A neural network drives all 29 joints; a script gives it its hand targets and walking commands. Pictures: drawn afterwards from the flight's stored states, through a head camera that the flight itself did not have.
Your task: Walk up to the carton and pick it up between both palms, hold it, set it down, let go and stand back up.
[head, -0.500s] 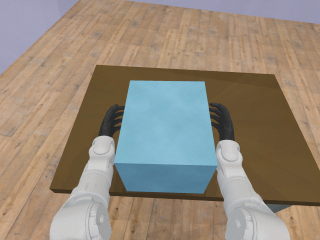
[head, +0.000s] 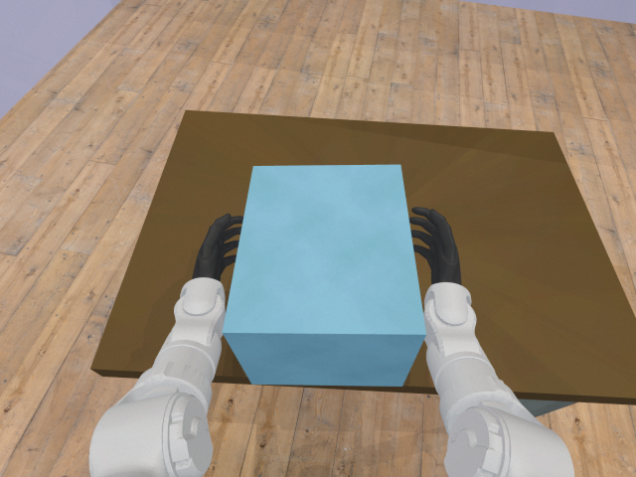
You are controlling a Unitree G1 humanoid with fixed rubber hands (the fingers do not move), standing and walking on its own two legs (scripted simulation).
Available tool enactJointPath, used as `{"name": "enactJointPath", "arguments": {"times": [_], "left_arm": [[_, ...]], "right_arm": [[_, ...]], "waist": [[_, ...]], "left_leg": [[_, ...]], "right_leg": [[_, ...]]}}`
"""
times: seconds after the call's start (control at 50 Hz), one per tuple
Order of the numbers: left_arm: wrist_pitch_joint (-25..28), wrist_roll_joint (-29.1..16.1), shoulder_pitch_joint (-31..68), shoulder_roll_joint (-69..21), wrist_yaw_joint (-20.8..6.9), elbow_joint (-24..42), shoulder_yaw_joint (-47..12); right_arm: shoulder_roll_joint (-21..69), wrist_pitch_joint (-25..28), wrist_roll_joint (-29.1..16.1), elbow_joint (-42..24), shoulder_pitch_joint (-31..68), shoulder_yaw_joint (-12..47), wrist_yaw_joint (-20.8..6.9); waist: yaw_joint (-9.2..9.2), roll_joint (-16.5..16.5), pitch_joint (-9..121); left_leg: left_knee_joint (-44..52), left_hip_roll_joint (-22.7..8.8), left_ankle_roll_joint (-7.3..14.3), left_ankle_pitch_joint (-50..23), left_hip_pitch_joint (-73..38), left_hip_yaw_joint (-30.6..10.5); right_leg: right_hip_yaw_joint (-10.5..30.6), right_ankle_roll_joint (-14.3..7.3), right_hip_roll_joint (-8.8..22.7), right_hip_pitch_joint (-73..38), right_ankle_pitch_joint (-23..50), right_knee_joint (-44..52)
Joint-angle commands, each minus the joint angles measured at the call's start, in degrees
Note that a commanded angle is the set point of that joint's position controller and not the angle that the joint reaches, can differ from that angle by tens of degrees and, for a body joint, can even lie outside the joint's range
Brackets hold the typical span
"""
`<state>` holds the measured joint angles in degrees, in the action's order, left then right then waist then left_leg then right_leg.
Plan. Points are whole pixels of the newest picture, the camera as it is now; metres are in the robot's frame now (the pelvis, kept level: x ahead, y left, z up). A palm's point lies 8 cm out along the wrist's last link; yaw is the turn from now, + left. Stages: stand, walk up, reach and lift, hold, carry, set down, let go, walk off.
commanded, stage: set down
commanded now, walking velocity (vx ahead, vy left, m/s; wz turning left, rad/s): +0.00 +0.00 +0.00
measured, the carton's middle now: (326, 274) +0.41 +0.01 -0.03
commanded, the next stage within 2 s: none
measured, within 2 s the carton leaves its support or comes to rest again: rests again in 0.66 s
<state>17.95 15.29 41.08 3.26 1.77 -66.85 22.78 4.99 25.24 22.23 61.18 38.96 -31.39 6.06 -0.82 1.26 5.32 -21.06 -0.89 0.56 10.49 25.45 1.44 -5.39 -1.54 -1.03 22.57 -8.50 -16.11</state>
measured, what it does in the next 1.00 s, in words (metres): stands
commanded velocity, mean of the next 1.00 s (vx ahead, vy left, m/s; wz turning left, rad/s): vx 0.00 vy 0.00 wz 0.00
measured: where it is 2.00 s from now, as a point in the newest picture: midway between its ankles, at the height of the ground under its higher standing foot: outside the picture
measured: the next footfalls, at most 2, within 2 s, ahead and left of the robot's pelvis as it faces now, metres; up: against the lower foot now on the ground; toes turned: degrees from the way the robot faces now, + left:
none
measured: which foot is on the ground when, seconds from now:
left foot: down 0.00-1.00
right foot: down 0.00-1.00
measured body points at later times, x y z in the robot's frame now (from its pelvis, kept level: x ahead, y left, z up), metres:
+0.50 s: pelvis -0.01 +0.00 +0.00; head +0.09 +0.01 +0.43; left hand +0.40 +0.16 -0.01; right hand +0.39 -0.15 +0.01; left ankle -0.02 +0.11 -0.74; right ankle -0.02 -0.10 -0.74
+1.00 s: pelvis -0.01 +0.00 -0.01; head +0.11 +0.02 +0.43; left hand +0.41 +0.16 -0.02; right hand +0.39 -0.15 -0.01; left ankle -0.02 +0.11 -0.74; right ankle -0.02 -0.10 -0.74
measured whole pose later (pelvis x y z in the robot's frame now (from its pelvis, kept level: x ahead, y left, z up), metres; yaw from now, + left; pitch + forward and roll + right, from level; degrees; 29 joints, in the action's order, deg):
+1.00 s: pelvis -0.01 +0.00 -0.01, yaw +1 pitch +20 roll -1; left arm 25.3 22.3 44.0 2.0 2.1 -68.7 29.4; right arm 5.3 30.8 29.0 62.4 40.4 -39.2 4.8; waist -1.1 0.2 6.0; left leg -23.3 -0.7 1.0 9.7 33.8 1.6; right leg -6.2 -1.4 -0.4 30.8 -8.3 -19.0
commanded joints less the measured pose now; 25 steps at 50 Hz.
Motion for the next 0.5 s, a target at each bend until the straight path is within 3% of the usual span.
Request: {"name": "enactJointPath", "arguments": {"times": [0.0, 0.04, 0.2, 0.48], "left_arm": [[7.03, 2.40, 37.55, -32.36, -4.88, 6.61, -14.07], [7.35, 3.48, 37.69, -32.85, -4.42, 8.36, -13.46], [8.12, 4.87, 37.48, -31.31, -4.60, 5.76, -10.54], [9.10, 7.41, 35.47, -29.95, -4.14, 2.10, -7.15]], "right_arm": [[33.80, 2.52, 5.51, 2.95, 26.82, 17.37, -7.85], [33.79, 2.28, 6.08, 4.30, 26.12, 15.86, -7.48], [34.34, 2.71, 8.59, 4.26, 26.53, 13.76, -7.56], [33.10, 3.17, 11.13, 6.46, 25.77, 10.02, -8.21]], "waist": [[-0.01, -4.26, 38.17], [-0.89, -5.56, 35.65], [-0.42, -3.11, 37.53], [-0.12, -2.48, 35.13]], "left_leg": [[-2.96, -0.58, -4.03, -30.36, -9.89, 1.91], [-2.00, -0.30, -4.45, -27.88, -8.63, 2.35], [-0.42, -0.39, -3.04, -21.92, -3.97, 2.88], [-0.83, -1.01, -2.59, -18.80, -3.80, 2.87]], "right_leg": [[1.35, 0.98, 1.30, -22.64, 30.83, -6.21], [1.21, 0.96, 1.50, -22.28, 30.78, -5.98], [1.57, 1.69, 2.33, -23.49, 29.64, -6.66], [1.18, 1.26, 2.08, -17.94, 22.99, -5.98]]}}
